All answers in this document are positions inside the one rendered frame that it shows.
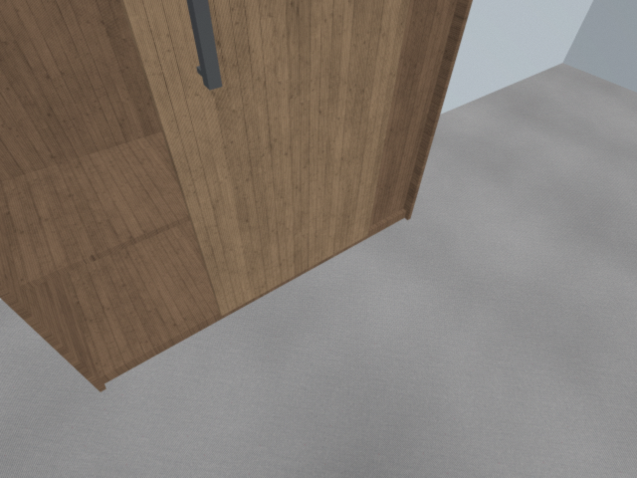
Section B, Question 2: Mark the handle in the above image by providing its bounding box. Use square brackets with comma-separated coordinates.
[187, 0, 222, 90]

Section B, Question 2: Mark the wardrobe door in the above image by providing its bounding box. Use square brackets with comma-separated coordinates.
[369, 0, 458, 227]
[120, 0, 410, 316]

